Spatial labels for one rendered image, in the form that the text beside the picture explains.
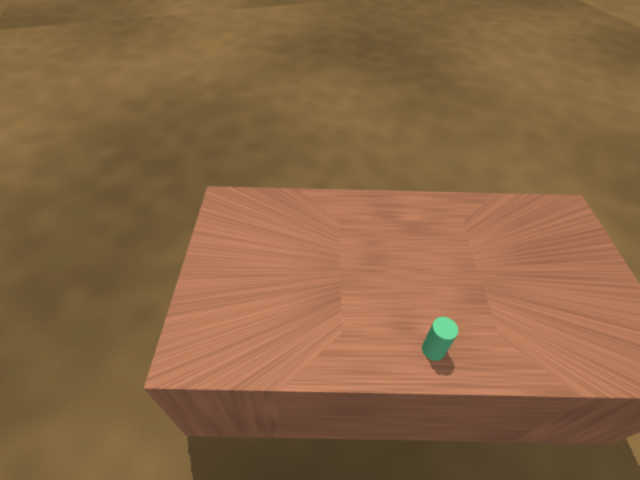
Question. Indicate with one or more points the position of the can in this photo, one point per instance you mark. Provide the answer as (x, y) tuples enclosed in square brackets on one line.
[(439, 338)]

